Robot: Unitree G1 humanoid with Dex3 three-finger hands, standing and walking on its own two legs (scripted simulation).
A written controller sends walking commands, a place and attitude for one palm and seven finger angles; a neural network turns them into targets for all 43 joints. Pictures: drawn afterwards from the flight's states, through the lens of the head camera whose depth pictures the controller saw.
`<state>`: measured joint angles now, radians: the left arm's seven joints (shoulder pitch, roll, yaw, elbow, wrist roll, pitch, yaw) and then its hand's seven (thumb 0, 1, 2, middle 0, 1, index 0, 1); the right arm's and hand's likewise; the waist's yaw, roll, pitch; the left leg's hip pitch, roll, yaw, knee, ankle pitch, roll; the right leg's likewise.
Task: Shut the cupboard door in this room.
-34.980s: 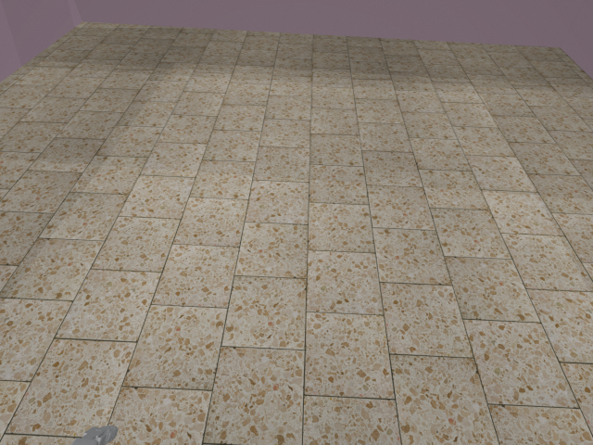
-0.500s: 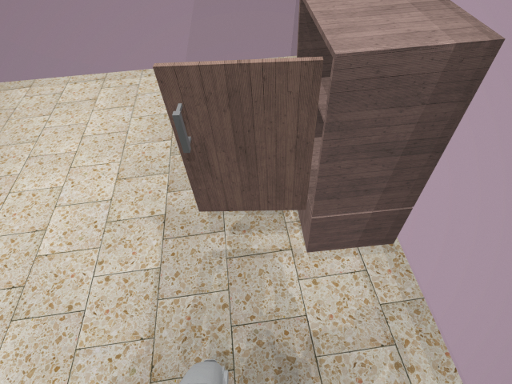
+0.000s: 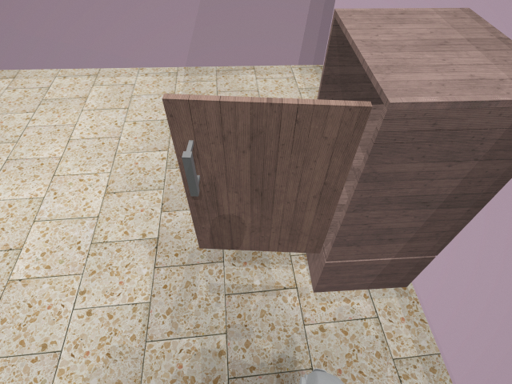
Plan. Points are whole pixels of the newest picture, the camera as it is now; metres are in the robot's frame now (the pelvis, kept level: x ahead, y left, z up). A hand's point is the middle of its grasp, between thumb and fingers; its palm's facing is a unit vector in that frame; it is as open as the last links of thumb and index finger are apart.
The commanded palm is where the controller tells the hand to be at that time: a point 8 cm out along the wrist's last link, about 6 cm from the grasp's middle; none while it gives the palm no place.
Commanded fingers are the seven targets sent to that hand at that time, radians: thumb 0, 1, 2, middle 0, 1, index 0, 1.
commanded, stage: come to a stop and stand still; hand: left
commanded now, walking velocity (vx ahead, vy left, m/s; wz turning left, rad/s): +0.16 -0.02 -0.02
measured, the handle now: (192, 169) +0.56 +0.20 -0.05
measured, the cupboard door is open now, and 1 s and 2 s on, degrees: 84 84 84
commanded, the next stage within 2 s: look again from close up in 1.84 s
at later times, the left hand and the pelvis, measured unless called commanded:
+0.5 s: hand out of the picture +0.13 +0.19 -0.17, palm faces +0.04 -0.96 -0.27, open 7.3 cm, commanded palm none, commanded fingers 0.00 0.90 0.90 -0.20 -0.30 -0.20 -0.30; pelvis +0.06 +0.00 -0.01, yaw +0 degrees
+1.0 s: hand out of the picture +0.05 +0.24 -0.17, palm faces +0.03 -0.98 -0.21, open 7.4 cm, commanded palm none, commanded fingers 0.00 0.90 0.90 -0.20 -0.30 -0.20 -0.30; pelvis +0.04 +0.06 -0.01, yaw +0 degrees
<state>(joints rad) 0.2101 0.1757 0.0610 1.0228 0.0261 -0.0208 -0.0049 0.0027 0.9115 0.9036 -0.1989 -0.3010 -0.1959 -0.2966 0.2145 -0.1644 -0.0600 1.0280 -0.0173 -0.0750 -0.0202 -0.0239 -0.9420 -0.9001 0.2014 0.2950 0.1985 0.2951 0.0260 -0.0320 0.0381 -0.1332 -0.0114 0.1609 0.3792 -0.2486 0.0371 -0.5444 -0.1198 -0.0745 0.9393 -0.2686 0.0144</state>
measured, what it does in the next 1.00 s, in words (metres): steps on the spot: right foot, then left foot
